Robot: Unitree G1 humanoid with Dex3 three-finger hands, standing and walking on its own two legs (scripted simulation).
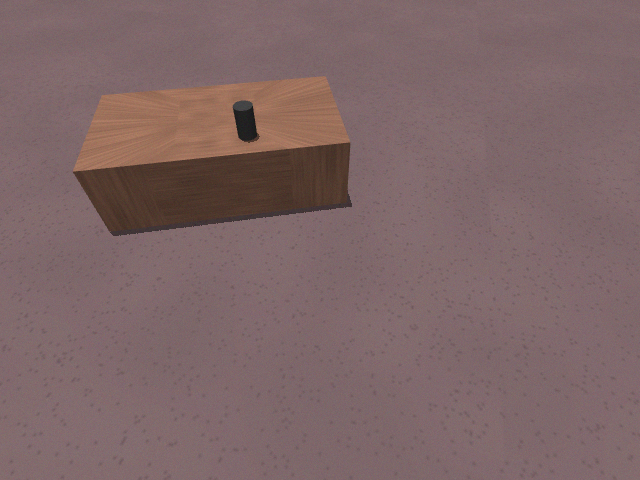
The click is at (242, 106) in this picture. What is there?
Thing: squat round
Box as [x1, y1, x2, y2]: [233, 100, 256, 140]
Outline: 238,101 233,104 238,136 243,140 249,140 256,136 252,104 249,101
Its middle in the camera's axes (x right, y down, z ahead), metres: -0.31 -0.46 +1.54
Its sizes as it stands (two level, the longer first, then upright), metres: 0.075 0.075 0.133
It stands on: a support 0.33 m high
